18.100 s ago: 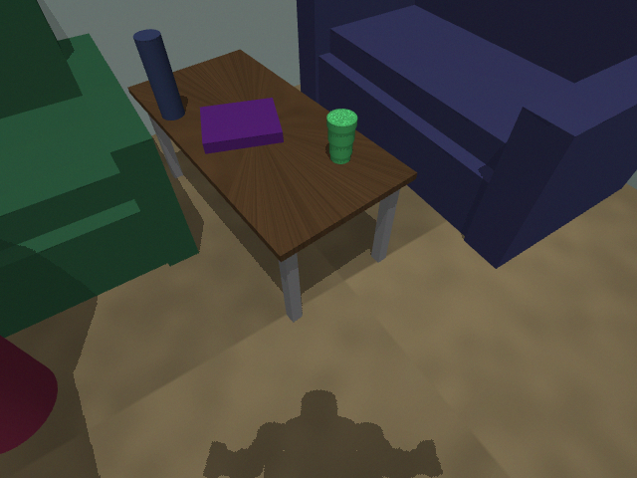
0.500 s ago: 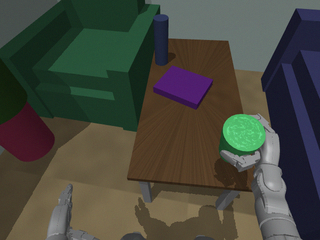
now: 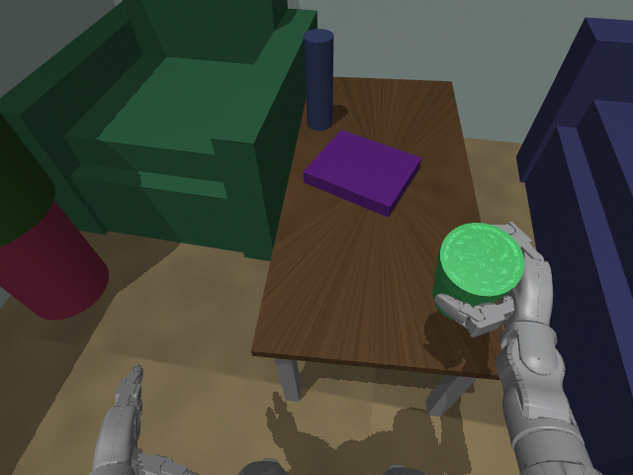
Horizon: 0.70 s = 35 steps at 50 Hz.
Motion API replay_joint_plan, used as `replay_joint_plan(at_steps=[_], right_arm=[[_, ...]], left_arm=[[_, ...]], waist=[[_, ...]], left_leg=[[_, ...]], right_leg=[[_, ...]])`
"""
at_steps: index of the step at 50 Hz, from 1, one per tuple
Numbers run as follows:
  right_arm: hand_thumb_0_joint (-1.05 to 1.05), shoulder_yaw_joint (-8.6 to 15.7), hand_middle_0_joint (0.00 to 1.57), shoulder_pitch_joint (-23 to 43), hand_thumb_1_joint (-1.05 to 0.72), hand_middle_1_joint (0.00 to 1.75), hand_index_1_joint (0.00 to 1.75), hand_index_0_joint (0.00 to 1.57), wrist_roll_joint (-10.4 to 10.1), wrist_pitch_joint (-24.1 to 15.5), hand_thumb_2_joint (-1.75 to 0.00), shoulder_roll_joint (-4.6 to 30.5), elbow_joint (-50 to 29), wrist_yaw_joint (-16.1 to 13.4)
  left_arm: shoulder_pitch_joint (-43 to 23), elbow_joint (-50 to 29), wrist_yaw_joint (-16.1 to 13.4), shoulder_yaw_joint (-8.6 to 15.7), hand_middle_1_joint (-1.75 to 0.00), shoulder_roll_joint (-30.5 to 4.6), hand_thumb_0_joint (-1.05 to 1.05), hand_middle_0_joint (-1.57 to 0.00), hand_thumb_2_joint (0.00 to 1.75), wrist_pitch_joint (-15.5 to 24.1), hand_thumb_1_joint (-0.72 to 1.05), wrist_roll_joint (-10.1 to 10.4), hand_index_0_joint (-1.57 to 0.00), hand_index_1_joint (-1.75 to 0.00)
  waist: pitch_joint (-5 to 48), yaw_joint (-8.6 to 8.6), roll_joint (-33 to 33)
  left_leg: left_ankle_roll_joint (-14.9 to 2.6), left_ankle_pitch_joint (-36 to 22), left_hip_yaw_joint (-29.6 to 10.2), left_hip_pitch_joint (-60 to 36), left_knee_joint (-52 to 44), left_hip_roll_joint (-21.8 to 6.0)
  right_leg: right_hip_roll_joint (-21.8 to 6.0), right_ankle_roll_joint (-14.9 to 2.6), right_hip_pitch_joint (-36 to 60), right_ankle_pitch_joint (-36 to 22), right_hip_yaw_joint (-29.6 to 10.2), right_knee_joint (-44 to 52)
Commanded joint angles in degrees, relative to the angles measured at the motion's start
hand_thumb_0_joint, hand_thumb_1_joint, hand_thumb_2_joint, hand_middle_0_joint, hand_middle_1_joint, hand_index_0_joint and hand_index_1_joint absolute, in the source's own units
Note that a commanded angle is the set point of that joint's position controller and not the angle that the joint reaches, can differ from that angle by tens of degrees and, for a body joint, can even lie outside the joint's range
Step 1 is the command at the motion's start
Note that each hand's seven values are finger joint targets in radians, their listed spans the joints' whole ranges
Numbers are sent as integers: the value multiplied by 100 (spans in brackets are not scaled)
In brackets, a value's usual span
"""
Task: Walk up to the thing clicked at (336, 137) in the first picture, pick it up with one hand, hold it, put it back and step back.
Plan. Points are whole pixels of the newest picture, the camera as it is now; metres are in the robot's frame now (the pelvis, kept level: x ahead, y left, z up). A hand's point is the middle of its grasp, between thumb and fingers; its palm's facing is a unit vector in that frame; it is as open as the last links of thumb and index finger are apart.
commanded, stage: crouch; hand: right
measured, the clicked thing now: (466, 280) +0.35 -0.16 +0.04
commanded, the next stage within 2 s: lower in 1.64 s
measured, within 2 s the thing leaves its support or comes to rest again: neither
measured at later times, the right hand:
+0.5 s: hand (468, 269) +0.39 -0.19 -0.01, palm faces +0.24 +0.97 +0.01, open 11.1 cm
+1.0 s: hand (458, 248) +0.48 -0.21 -0.08, palm faces +0.25 +0.97 +0.01, open 11.1 cm
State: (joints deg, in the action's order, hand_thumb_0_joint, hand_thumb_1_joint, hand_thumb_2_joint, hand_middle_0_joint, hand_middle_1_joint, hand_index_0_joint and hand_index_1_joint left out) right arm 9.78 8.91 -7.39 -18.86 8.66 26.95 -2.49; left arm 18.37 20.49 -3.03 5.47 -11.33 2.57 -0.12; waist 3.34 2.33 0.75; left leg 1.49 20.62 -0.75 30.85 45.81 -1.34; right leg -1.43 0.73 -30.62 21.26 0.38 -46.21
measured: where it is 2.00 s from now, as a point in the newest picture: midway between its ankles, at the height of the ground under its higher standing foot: outside the picture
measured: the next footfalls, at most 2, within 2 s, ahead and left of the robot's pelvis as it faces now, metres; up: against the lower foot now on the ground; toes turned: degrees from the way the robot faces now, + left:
none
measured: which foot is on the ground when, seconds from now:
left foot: down 0.00-1.00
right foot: down 0.00-1.00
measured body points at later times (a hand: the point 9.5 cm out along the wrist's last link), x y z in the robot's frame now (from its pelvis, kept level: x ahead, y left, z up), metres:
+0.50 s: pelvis -0.01 +0.00 -0.03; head +0.07 -0.02 +0.41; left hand +0.15 +0.27 -0.05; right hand +0.38 -0.24 -0.01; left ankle +0.03 +0.14 -0.70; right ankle +0.02 -0.13 -0.70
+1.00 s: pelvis -0.01 -0.01 -0.08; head +0.13 -0.06 +0.35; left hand +0.14 +0.26 -0.05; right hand +0.46 -0.26 -0.07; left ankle +0.03 +0.14 -0.70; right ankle +0.02 -0.13 -0.70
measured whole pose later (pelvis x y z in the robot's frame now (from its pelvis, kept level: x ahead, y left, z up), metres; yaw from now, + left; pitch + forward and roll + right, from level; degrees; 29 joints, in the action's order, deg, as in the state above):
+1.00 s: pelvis -0.01 -0.01 -0.08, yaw +2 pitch +24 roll +4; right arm 28.5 41.0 0.4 -31.0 25.1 65.4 -2.4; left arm 22.1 -2.2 2.0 4.5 -14.2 2.2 -5.8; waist 8.0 14.2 1.9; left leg 2.3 27.3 0.2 64.0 67.7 0.7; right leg -3.3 0.0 -65.8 30.4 -1.6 -72.4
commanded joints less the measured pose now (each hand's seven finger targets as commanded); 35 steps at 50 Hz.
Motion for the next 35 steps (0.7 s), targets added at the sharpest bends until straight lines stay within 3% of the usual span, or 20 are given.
replay_joint_plan(at_steps=[1, 3, 4, 6, 7, 9, 11, 13, 14, 16, 18, 19, 20, 21, 23, 28, 30, 31, 33, 35], right_arm=[[0, 180, 121, 1815, -6, 140, 140, 127, -64, -522, -129, 702, -1465, 27], [0, 246, 116, 2074, 2, 139, 139, 123, -86, -556, -129, 774, -1548, 31], [0, 186, 120, 2128, -6, 135, 135, 124, -81, -569, -122, 757, -1657, 29], [0, 287, 120, 2178, -7, 136, 136, 125, -96, -610, -124, 799, -1521, 6], [0, 276, 120, 1917, -8, 135, 135, 125, -77, -569, -123, 695, -1044, 3], [0, 373, 118, 2332, -3, 135, 135, 124, -66, -683, -122, 810, -1245, -48], [0, 414, 119, 2331, -2, 136, 136, 124, -6, -700, -123, 804, -754, -40], [0, 553, 117, 2575, -2, 135, 135, 123, -10, -812, -122, 950, -548, 19], [0, 681, 115, 2646, 2, 133, 133, 121, 8, -849, -121, 1081, -431, 19], [0, 751, 114, 3039, 0, 131, 131, 119, 30, -950, -118, 1188, -180, 28], [0, 885, 115, 3231, 2, 132, 132, 120, 45, -1052, -120, 1326, 185, 56], [0, 969, 114, 3356, 2, 132, 132, 120, 74, -1116, -119, 1439, 313, 62], [0, 924, 113, 3528, 4, 131, 131, 119, 120, -1181, -118, 1382, 350, 81], [0, 919, 113, 3826, 5, 130, 130, 118, 136, -1271, -118, 1414, 341, 79], [0, 992, 112, 4050, 5, 130, 130, 118, 171, -1369, -118, 1578, 651, 118], [0, 1323, 115, 4759, 4, 134, 134, 121, 298, -1570, -122, 2101, 1118, 110], [0, 1395, 117, 4842, 0, 135, 135, 122, 335, -1592, -123, 2193, 1634, 135], [0, 1384, 116, 4947, 4, 136, 136, 122, 371, -1620, -123, 2177, 1577, 138], [0, 1549, 117, 5185, 1, 136, 136, 123, 433, -1678, -124, 2399, 1758, 89], [0, 1553, 118, 5263, -1, 136, 136, 124, 481, -1679, -124, 2395, 1928, 85]], left_arm=[[-239, -913, -35, 348, -5, -809, 0, -5, 4, 303, -53, 30, -5, -5], [-355, -1046, -62, 481, -6, -944, 0, -4, 6, 345, -54, 23, -5, -5], [-415, -1150, -43, 276, -5, -804, 0, -4, 5, 358, -53, 28, -4, -5], [-302, -1023, -46, 181, -5, -655, 0, -4, 5, 361, -54, 28, -4, -5], [-277, -996, -66, 346, -5, -801, 0, -4, 5, 369, -54, 33, -4, -5], [-302, -1093, -57, 292, -5, -745, 0, -4, 4, 375, -53, -3, -4, -4], [-179, -968, -71, 393, -5, -801, 0, -4, 4, 389, -53, -35, -4, -4], [-193, -1114, -31, 177, -5, -612, 0, -4, 4, 406, -53, -58, -5, -4], [-285, -1188, -39, 279, -5, -706, 0, -4, 4, 410, -53, -69, -5, -4], [-246, -1151, -34, 494, -5, -890, 0, -4, 4, 425, -53, -101, -5, -4], [-259, -1381, -6, 558, -5, -992, 0, -4, 4, 479, -53, -136, -5, -4], [-136, -1392, 18, 504, -5, -932, 0, -4, 4, 473, -53, -146, -5, -4], [-158, -1603, 51, 262, -5, -672, 0, -4, 4, 495, -53, -164, -5, -4], [-195, -1792, 66, 270, -5, -694, 0, -4, 4, 521, -53, -176, -5, -4], [34, -1657, 112, 169, -5, -644, 0, -4, 4, 514, -53, -223, -5, -5], [60, -2384, 170, 271, -6, -923, 0, -5, 4, 529, -53, -315, -5, -5], [369, -2231, 206, 317, -6, -970, 0, -5, 4, 466, -53, -348, -5, -5], [323, -2392, 229, 216, -6, -915, 0, -5, 4, 471, -53, -368, -5, -5], [239, -2659, 240, 407, -6, -1088, 0, -5, 5, 447, -53, -396, -5, -5], [382, -2768, 269, 534, -6, -1258, 0, -5, 5, 389, -53, -422, -5, -5]], waist=[[1433, -17, -169], [1584, 83, -14], [1532, 27, 3], [1376, 16, -90], [1267, 99, 17], [1348, 133, -14], [1341, 247, 71], [1305, 266, 92], [1470, 245, 153], [1525, 375, 64], [1747, 423, 67], [1848, 444, 102], [2038, 438, 102], [2295, 506, 53], [2273, 505, -281], [3069, 641, -560], [2830, 733, -720], [3043, 718, -770], [3290, 790, -915], [3188, 854, -930]], left_leg=[[-136, -1023, 221, -486, -630, 155], [-122, -843, 205, -490, -699, 156], [-122, -787, 190, -570, -734, 141], [-122, -721, 175, -478, -736, 141], [-116, -750, 167, -425, -723, 142], [-113, -738, 149, -317, -674, 139], [-101, -761, 122, -112, -592, 139], [-80, -730, 50, -56, -543, 100], [-76, -786, -29, -87, -487, 61], [-83, -731, -63, 224, -331, 69], [-79, -677, -13, 339, -158, 104], [-67, -759, -89, 335, -110, 83], [-53, -802, -118, 286, -45, 77], [-58, -904, -101, 372, 75, 105], [-96, -832, -70, 668, 267, 128], [-135, -978, 80, 1027, 702, 229], [-164, -878, 125, 1330, 813, 252], [-178, -906, 146, 1386, 895, 266], [-202, -941, 198, 1546, 1044, 296], [-224, -818, 263, 1778, 1159, 339]], right_leg=[[84, -73, 775, -841, 7, 768], [80, -108, 824, -613, -4, 757], [99, -105, 781, -555, 10, 773], [99, -106, 689, -482, 20, 754], [104, -112, 654, -496, 23, 755], [85, -116, 609, -452, 14, 705], [78, -135, 531, -445, 22, 576], [93, -158, 320, -407, 41, 413], [115, -166, 177, -483, 41, 297], [92, -173, 73, -391, 24, 153], [81, -168, -58, -309, -34, 16], [97, -177, -202, -371, -14, -136], [108, -182, -284, -406, -5, -259], [93, -168, -220, -514, -19, -356], [107, -139, -396, -461, -14, -477], [65, -105, -359, -748, -118, -817], [58, -93, -570, -719, -134, -904], [34, -81, -534, -827, -165, -980], [-9, -51, -445, -1062, -214, -1101], [-64, -19, -512, -1118, -316, -1124]])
